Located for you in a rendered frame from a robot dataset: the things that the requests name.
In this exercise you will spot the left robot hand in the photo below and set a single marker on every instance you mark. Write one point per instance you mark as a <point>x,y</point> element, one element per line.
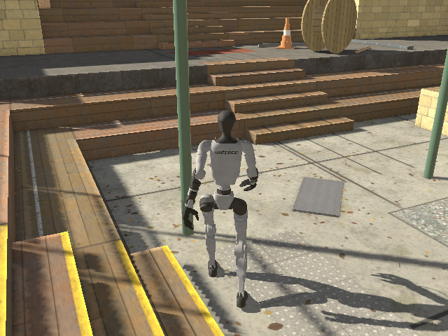
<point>185,216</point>

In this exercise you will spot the right robot hand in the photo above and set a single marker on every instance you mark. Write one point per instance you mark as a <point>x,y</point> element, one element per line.
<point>246,182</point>

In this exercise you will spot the robot head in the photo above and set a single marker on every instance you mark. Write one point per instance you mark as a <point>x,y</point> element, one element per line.
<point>226,120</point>

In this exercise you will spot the robot left upper arm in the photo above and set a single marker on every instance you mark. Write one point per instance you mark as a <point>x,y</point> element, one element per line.
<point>201,158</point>

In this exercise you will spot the robot right forearm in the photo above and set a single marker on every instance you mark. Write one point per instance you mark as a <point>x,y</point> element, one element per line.
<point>253,180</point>

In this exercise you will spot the robot torso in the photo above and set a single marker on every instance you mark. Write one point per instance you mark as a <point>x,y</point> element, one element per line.
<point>225,163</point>

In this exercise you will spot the robot right upper arm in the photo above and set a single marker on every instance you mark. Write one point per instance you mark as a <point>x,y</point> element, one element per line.
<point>247,148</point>

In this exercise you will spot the robot left forearm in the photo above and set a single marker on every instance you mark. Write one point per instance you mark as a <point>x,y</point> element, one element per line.
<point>193,190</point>

